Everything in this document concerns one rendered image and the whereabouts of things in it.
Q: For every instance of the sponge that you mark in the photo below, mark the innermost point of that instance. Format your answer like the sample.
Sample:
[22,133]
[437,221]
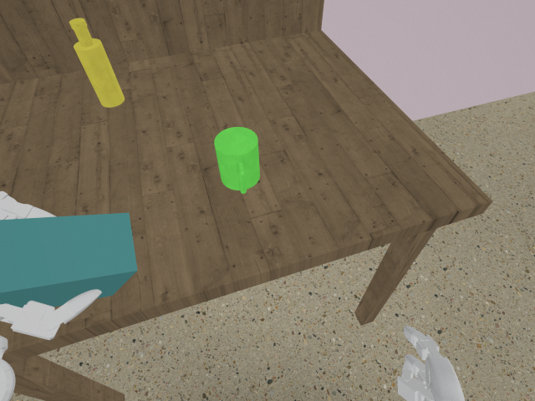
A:
[54,259]

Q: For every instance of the table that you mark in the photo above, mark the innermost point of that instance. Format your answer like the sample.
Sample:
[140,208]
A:
[342,168]

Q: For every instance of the robot left hand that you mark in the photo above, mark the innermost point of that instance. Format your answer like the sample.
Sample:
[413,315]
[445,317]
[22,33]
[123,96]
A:
[38,319]

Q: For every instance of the robot right hand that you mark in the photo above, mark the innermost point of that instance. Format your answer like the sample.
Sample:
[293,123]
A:
[437,380]

